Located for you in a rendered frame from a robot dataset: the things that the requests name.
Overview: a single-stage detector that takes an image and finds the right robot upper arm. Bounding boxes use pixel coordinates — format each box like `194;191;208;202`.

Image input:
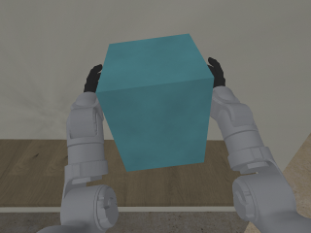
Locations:
232;171;311;233

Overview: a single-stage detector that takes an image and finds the robot right forearm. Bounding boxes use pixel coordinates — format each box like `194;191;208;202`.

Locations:
210;85;296;209

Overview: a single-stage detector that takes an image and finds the robot left hand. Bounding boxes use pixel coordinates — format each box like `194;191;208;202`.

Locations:
84;64;103;93

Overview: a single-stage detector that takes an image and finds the robot right hand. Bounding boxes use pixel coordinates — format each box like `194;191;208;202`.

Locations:
207;57;225;88

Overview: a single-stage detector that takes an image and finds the table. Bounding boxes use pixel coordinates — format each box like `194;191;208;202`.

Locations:
0;139;256;208

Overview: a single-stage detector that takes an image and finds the left robot upper arm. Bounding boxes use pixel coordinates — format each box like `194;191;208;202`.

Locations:
36;184;119;233

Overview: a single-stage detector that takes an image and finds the robot left forearm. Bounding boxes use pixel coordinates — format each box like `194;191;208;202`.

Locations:
60;91;109;223

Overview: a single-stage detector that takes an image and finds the carton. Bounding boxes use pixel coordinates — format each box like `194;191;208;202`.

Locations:
95;33;215;172

